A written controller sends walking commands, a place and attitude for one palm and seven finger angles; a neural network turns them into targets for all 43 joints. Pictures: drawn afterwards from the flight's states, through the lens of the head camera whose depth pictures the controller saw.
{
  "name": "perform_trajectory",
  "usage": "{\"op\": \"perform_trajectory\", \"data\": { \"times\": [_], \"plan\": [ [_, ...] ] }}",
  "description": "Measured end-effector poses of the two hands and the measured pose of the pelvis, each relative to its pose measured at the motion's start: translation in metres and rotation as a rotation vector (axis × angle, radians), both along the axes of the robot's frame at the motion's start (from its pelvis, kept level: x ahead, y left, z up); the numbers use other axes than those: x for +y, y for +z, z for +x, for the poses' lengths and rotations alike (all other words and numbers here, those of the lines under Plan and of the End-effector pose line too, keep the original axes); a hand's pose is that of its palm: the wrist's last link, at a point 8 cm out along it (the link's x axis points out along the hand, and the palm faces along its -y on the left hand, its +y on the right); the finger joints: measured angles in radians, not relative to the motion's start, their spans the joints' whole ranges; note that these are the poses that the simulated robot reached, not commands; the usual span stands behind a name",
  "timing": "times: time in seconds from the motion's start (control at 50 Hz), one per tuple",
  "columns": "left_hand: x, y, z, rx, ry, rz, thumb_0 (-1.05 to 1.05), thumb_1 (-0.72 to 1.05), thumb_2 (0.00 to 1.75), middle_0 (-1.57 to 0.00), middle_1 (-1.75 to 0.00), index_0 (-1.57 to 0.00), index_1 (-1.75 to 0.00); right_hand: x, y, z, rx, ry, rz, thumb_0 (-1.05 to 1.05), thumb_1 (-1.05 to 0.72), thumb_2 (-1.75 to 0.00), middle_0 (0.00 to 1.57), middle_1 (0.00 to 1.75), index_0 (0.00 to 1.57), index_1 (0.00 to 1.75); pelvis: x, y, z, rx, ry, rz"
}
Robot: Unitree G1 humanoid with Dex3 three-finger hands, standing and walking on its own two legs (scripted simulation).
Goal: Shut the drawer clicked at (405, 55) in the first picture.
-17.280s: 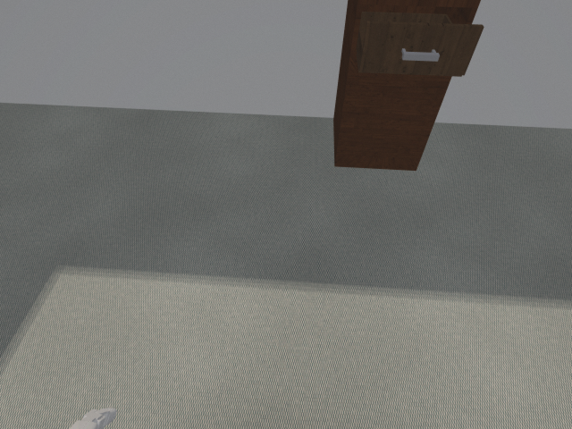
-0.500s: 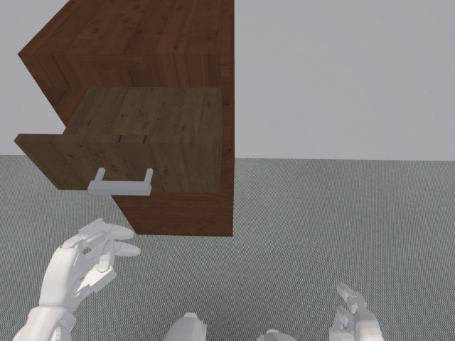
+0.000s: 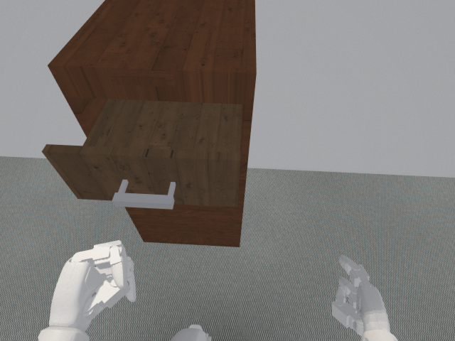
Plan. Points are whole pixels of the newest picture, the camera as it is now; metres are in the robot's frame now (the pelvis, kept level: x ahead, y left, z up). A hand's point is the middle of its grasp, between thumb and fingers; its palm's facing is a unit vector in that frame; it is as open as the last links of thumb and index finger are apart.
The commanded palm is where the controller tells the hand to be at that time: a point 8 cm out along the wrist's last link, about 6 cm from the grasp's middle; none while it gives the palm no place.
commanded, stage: raise the hand and make a fist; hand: left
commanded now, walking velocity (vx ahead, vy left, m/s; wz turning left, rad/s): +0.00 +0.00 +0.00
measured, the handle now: (146, 193) +0.40 +0.21 -0.01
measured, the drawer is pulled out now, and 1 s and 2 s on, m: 0.17 0.17 0.17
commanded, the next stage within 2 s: bring the fist close to the handle in 0.66 s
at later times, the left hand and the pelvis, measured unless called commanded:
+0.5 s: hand (127, 280) +0.19 +0.16 +0.09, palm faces +0.01 -1.00 -0.07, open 3.3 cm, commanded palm +0.16 +0.21 +0.09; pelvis +0.00 +0.00 +0.01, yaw +0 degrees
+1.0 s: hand (132, 274) +0.21 +0.16 +0.07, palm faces +0.03 -1.00 -0.08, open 3.3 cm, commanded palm +0.19 +0.22 +0.07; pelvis +0.00 -0.02 +0.00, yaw +0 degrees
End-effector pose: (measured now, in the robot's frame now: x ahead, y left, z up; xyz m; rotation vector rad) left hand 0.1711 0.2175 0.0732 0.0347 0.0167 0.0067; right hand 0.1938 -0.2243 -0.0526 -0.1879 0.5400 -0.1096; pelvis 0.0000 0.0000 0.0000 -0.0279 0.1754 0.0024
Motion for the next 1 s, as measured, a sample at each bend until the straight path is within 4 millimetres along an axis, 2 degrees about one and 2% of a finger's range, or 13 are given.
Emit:
{"op": "perform_trajectory", "data": {
  "times": [0.12,0.22,0.4,0.52,0.68,0.84,1.0],
  "plan": [
    [0.000,0.009,0.000,0.011,0.003,0.001,0.02,0.90,0.90,-1.35,-1.55,-1.35,-1.55,0.023,0.007,0.006,-0.010,0.046,0.033,0.02,-0.90,-0.90,0.20,0.30,0.20,0.30,0.005,0.004,0.002,-0.017,0.003,-0.005],
    [-0.001,0.016,0.000,0.001,0.004,0.008,0.02,0.90,0.90,-1.38,-1.58,-1.38,-1.58,0.026,0.004,-0.003,0.019,0.057,0.032,0.02,-0.90,-0.90,0.20,0.30,0.20,0.30,0.008,0.005,0.002,-0.028,0.005,-0.007],
    [-0.006,0.020,0.003,0.011,-0.002,0.019,0.02,0.90,0.90,-1.40,-1.60,-1.40,-1.59,0.007,-0.003,-0.028,0.084,0.004,0.015,0.02,-0.90,-0.90,0.20,0.30,0.20,0.30,0.006,0.008,0.002,-0.038,-0.002,-0.001],
    [-0.008,0.020,0.000,0.013,0.008,0.031,0.02,0.90,0.90,-1.40,-1.60,-1.40,-1.60,-0.008,-0.004,-0.036,0.091,-0.024,0.002,0.02,-0.90,-0.90,0.20,0.30,0.20,0.30,0.001,0.007,0.002,-0.038,-0.005,0.003],
    [-0.012,0.021,0.003,0.000,0.014,0.045,0.02,0.90,0.90,-1.40,-1.60,-1.40,-1.60,-0.018,-0.007,-0.034,0.084,-0.026,0.004,0.02,-0.90,-0.90,0.20,0.30,0.20,0.30,-0.008,0.007,0.002,-0.034,-0.004,0.010],
    [-0.007,0.020,0.003,0.012,0.035,0.052,0.02,0.90,0.90,-1.40,-1.60,-1.40,-1.60,-0.024,-0.005,-0.024,0.072,-0.025,0.018,0.02,-0.90,-0.90,0.20,0.30,0.20,0.30,-0.018,0.009,0.006,-0.034,-0.002,0.017],
    [-0.005,-0.001,0.014,0.032,0.022,0.041,0.02,0.90,0.90,-1.40,-1.60,-1.40,-1.60,-0.033,-0.013,-0.018,0.086,-0.007,-0.013,0.02,-0.90,-0.90,0.20,0.30,0.20,0.30,-0.022,0.003,0.005,-0.006,0.006,0.015]
  ]
}}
